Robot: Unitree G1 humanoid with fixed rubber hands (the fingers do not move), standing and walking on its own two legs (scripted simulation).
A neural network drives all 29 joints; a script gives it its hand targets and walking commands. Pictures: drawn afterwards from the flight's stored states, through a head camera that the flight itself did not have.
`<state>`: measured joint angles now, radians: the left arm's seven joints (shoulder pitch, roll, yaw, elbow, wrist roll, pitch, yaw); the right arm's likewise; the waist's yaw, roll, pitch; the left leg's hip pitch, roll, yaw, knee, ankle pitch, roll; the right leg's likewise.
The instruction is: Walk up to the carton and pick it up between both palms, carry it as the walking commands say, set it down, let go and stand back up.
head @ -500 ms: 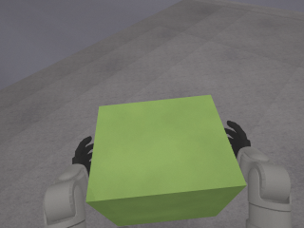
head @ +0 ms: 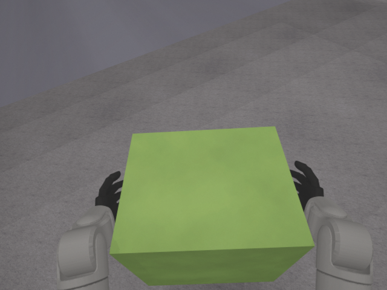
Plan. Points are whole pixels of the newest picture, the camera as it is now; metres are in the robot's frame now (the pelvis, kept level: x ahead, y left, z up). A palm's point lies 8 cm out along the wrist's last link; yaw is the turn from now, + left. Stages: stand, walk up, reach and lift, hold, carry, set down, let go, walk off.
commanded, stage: carry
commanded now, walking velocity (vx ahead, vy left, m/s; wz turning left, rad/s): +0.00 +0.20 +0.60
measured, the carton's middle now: (207, 212) +0.27 -0.01 +0.01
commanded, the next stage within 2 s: none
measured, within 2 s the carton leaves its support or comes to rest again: neither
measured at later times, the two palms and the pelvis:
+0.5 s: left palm out of the picture +0.11 +0.39 +0.05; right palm (181, 216) +0.24 +0.04 +0.07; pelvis -0.06 +0.14 -0.02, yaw +18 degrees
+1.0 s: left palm out of the picture -0.04 +0.48 +0.10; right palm (98, 256) +0.17 +0.17 +0.08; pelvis -0.14 +0.20 +0.02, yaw +34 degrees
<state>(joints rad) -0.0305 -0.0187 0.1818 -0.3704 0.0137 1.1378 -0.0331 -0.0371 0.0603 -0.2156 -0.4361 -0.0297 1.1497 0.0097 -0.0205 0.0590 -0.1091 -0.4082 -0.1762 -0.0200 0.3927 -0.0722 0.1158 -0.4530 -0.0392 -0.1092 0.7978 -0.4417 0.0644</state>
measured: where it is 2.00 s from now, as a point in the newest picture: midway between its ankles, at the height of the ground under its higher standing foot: outside the picture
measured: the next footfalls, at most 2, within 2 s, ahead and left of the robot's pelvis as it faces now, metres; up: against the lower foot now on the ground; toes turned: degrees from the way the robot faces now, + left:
right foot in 0.04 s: +0.03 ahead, -0.08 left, +0.00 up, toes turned -8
left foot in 0.46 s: -0.01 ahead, +0.28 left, +0.00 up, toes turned +23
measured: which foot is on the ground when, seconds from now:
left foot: down 0.00-0.04, up 0.06-0.44, down 0.46-0.84, up 0.86-1.00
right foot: up 0.00-0.02, down 0.04-0.46, up 0.48-0.82, down 0.84-1.00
